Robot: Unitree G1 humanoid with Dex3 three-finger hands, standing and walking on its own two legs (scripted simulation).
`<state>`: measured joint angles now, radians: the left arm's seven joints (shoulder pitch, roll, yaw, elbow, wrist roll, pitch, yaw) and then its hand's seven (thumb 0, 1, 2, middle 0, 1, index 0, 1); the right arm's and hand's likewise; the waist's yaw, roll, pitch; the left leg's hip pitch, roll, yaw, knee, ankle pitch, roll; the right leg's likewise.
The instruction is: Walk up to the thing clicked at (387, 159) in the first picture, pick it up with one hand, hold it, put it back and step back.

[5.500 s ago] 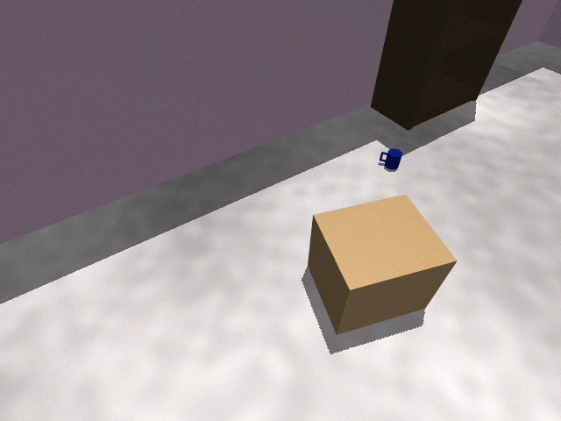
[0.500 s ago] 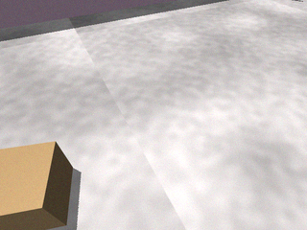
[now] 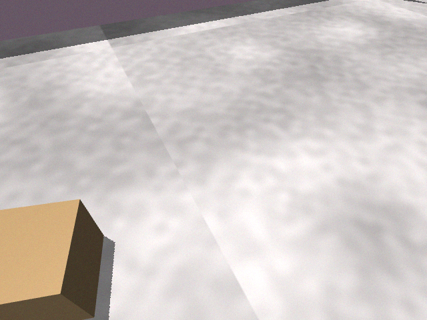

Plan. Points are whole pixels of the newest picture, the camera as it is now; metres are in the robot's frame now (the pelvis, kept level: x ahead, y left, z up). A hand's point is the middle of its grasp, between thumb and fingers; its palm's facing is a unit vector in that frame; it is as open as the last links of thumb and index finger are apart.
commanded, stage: stand
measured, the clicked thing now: out of the picture +0.90 +1.44 -0.74
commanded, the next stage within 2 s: walk up in 1.48 s
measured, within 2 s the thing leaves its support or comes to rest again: neither
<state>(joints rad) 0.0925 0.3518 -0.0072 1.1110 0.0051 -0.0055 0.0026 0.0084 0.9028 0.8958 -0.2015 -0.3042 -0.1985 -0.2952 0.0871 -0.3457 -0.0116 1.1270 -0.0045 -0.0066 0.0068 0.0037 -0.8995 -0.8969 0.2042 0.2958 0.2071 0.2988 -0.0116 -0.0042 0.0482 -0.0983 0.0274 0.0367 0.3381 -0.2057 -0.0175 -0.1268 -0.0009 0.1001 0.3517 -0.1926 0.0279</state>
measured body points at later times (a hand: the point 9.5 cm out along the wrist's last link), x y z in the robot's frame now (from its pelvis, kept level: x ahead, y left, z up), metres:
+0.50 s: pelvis -0.01 +0.00 +0.00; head +0.01 +0.00 +0.45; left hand +0.07 +0.30 -0.13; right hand +0.06 -0.31 -0.13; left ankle -0.01 +0.13 -0.75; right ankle +0.00 -0.14 -0.75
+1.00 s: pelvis -0.01 +0.00 +0.00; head +0.00 +0.00 +0.45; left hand +0.06 +0.30 -0.13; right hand +0.06 -0.30 -0.13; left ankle -0.01 +0.13 -0.75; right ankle +0.00 -0.14 -0.75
